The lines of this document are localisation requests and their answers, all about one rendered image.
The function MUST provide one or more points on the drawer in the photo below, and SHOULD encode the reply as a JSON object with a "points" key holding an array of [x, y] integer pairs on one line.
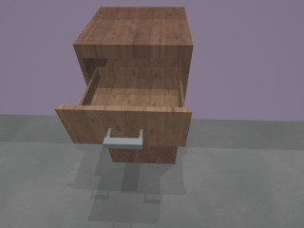
{"points": [[128, 99]]}

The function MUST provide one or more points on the handle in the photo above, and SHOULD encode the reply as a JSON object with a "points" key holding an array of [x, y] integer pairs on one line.
{"points": [[123, 143]]}

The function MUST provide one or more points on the cabinet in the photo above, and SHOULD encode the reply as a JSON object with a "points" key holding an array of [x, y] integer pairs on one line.
{"points": [[152, 37]]}

